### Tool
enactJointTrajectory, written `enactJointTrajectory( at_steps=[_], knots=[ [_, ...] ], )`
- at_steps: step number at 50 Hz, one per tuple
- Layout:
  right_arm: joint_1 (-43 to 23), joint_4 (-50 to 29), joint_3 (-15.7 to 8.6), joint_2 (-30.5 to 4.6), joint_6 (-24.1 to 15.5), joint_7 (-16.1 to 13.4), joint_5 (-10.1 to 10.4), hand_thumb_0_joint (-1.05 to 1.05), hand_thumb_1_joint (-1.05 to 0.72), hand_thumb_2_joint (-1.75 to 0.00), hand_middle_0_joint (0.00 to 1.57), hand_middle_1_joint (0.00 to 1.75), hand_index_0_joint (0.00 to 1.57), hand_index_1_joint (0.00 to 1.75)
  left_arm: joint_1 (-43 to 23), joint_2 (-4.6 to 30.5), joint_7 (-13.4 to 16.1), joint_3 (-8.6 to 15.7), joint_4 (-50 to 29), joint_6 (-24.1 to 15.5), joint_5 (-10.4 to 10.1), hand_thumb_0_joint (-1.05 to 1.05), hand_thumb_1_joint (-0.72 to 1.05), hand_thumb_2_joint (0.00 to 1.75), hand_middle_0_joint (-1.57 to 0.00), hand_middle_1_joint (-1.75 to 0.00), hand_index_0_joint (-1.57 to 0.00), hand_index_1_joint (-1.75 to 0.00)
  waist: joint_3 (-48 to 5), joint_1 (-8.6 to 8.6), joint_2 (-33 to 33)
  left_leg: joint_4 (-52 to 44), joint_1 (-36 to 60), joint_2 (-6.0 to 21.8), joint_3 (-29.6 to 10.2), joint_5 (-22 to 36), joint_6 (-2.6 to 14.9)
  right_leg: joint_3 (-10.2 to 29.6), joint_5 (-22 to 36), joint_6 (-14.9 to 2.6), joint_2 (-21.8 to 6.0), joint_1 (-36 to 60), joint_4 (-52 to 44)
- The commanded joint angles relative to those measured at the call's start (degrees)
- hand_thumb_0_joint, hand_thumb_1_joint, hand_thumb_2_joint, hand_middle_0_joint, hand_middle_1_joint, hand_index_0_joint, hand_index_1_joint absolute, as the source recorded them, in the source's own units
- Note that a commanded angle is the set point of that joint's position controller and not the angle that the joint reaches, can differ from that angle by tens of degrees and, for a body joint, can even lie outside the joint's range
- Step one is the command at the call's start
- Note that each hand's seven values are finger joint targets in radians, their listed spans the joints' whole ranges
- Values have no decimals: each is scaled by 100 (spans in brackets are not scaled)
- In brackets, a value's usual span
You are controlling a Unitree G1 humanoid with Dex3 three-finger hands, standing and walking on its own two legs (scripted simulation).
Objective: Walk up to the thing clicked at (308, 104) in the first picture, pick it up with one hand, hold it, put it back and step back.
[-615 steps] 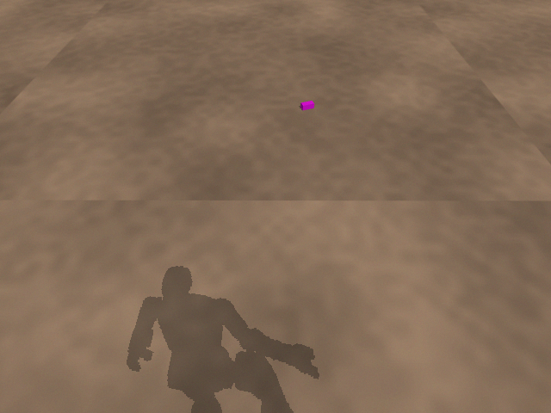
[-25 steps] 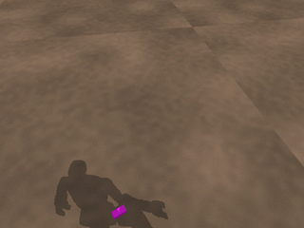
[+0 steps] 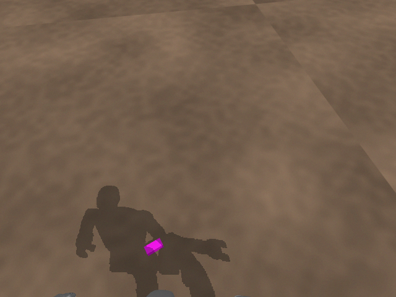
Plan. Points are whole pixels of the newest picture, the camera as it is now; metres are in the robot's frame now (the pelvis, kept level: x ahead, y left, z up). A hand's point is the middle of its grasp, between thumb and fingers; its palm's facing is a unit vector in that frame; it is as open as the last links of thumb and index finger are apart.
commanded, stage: walk up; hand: left
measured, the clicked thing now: (154, 246) +0.41 +0.25 -0.75
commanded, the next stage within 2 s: none
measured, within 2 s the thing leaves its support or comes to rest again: neither
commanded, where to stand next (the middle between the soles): +0.02 +0.01 m, yaw +0 degrees
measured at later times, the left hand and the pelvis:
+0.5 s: hand out of the picture +0.06 +0.26 -0.14, palm faces +0.04 -0.95 -0.32, open 7.4 cm; pelvis +0.00 +0.00 +0.01, yaw +2 degrees
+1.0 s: hand out of the picture +0.09 +0.25 -0.14, palm faces +0.02 -0.95 -0.32, open 7.4 cm; pelvis +0.01 +0.00 +0.02, yaw +0 degrees
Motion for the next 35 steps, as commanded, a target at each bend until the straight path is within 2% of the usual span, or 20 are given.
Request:
enactJointTrajectory(
  at_steps=[1, 4, 5, 7, 8, 9, 10, 11, 12, 13, 14, 15, 16, 17, 18, 21, 24, 28, 31, 35],
  knots=[
    [621, -331, -146, -931, -154, -36, 10, 0, -90, -90, 20, 30, 20, 30, -412, 1285, 209, 265, -716, -227, 17, 0, 90, 90, -20, -30, -20, -30, -925, -79, -729, 929, -307, 19, -410, -34, -27, 1628, -106, -957, -1396, 448, -1670],
    [618, -316, -76, -916, -221, 15, -77, 0, -90, -90, 20, 30, 20, 30, -97, 1247, 229, 253, -710, -265, 13, 0, 90, 90, -20, -30, -20, -30, -1193, 116, -725, -619, -130, 171, -128, -113, -136, 1630, -441, -940, -1513, 1043, -1505],
    [612, -301, -68, -876, -248, 17, -114, 0, -90, -90, 20, 30, 20, 30, -103, 1278, 218, 247, -695, -263, -11, 0, 90, 90, -20, -30, -20, -30, -1146, 82, -724, -1242, 104, 187, -84, -56, -113, 1616, -217, -904, -1576, 951, -1366],
    [832, -143, -71, -780, -309, 12, -190, 0, -90, -90, 20, 30, 20, 30, -171, 1282, 182, 214, -661, -223, -113, 0, 90, 90, -20, -30, -20, -30, -1053, -92, -587, -2607, 919, 43, 183, 1006, -52, 1286, 278, -623, -1381, 513, -957],
    [993, -97, -96, -831, -355, -12, -229, 0, -90, -90, 20, 30, 20, 30, -151, 1157, 162, 146, -655, -197, -166, 0, 90, 90, -20, -30, -20, -30, -1057, -177, -420, -3199, 1500, 190, -38, 1760, 21, 1167, 370, -346, -1293, 64, -788],
    [711, -214, -137, -1082, -409, -28, -275, 0, -90, -90, 20, 30, 20, 30, 16, 830, 146, 54, -649, -200, -226, 0, 90, 90, -20, -30, -20, -30, -1075, -23, 279, -3695, 1561, 936, -1152, 1548, 205, 813, 150, -8, -820, -173, -473],
    [90, -383, -154, -1460, -469, -1, -250, 0, -90, -90, 20, 30, 20, 30, 0, 808, 131, 65, -499, -178, -274, 0, 90, 90, -20, -30, -20, -30, -740, 145, 820, -3855, 623, 1706, -2111, 1054, 663, 365, -704, 285, -148, -22, -269],
    [-222, -452, -141, -1487, -483, 19, -199, 0, -90, -90, 20, 30, 20, 30, -92, 1098, 143, 191, -355, -171, -195, 0, 90, 90, -20, -30, -20, -30, -633, 105, 661, -3579, -190, 1769, -1809, 1015, 957, 532, -1084, 227, -249, 868, 269],
    [-307, -448, -47, -1229, -503, 31, -188, 0, -90, -90, 20, 30, 20, 30, -38, 1017, 116, 150, -323, -215, -200, 0, 90, 90, -20, -30, -20, -30, -677, 215, 484, -3375, -44, 1437, -1185, 1458, 761, 492, -838, 184, -261, 1017, -153],
    [-254, -383, 44, -1012, -512, 34, -139, 0, -90, -90, 20, 30, 20, 30, -68, 893, 102, 118, -278, -263, -226, 0, 90, 90, -20, -30, -20, -30, -703, 238, 546, -3191, 285, 1078, -730, 2016, 431, 533, -122, 155, -345, 1013, -760],
    [-152, -356, 55, -978, -514, 40, -116, 0, -90, -90, 20, 30, 20, 30, -125, 951, 106, 121, -224, -309, -230, 0, 90, 90, -20, -30, -20, -30, -815, 146, 615, -3016, 511, 868, -501, 2457, 205, 594, 725, 122, -447, 1155, -1041],
    [-12, -300, 62, -969, -506, 42, -77, 0, -90, -90, 20, 30, 20, 30, -105, 1018, 123, 117, -164, -334, -239, 0, 90, 90, -20, -30, -20, -30, -948, 96, 652, -2996, 578, 767, -444, 2419, 119, 654, 1113, 85, -498, 1275, -1093],
    [49, -273, 74, -946, -478, 48, -50, 0, -90, -90, 20, 30, 20, 30, -154, 1060, 130, 120, -98, -348, -227, 0, 90, 90, -20, -30, -20, -30, -1019, 43, 612, -3137, 549, 757, -526, 1917, 116, 677, 916, 64, -535, 1348, -1116],
    [53, -252, 95, -890, -443, 44, -50, 0, -90, -90, 20, 30, 20, 30, -181, 1034, 129, 86, -52, -347, -218, 0, 90, 90, -20, -30, -20, -30, -927, 34, 541, -3369, 463, 746, -525, 1187, 146, 737, 392, 44, -577, 1229, -1172],
    [37, -222, 98, -887, -416, 41, -67, 0, -90, -90, 20, 30, 20, 30, -199, 1014, 121, 78, -9, -342, -208, 0, 90, 90, -20, -30, -20, -30, -765, 70, 420, -3410, 462, 728, -523, 851, 171, 844, -48, 38, -587, 1085, -1260],
    [32, -141, 108, -894, -430, 36, -73, 0, -90, -90, 20, 30, 20, 30, -198, 1011, 130, 57, 130, -376, -208, 0, 90, 90, -20, -30, -20, -30, -698, 34, 27, -3238, 740, 684, -426, 1320, 159, 1000, 9, 1, -664, 830, -1567],
    [99, -49, 136, -854, -457, 38, -33, 0, -90, -90, 20, 30, 20, 30, -278, 999, 144, 46, 226, -452, -214, 0, 90, 90, -20, -30, -20, -30, -936, -32, -175, -3115, 1081, 661, -311, 2089, 107, 1055, 892, 17, -755, 939, -1630],
    [-8, 30, 154, -837, -457, 30, -30, 0, -90, -90, 20, 30, 20, 30, -245, 958, 171, 36, 310, -482, -250, 0, 90, 90, -20, -30, -20, -30, -1131, -4, -147, -3205, 1317, 723, -232, 2550, 52, 984, 1562, 57, -780, 1129, -1577],
    [-99, 61, 143, -839, -436, 29, -30, 0, -90, -90, 20, 30, 20, 30, -293, 964, 190, 34, 372, -479, -229, 0, 90, 90, -20, -30, -20, -30, -1160, -19, -233, -3249, 1339, 754, -203, 2562, 52, 942, 1641, 82, -793, 1202, -1626],
    [-174, 131, 156, -837, -422, 43, -51, 0, -90, -90, 20, 30, 20, 30, -325, 980, 196, 31, 403, -474, -226, 0, 90, 90, -20, -30, -20, -30, -1048, 0, -111, -3345, 1320, 741, -170, 2307, 38, 992, 1237, 102, -796, 1115, -1758]
  ],
)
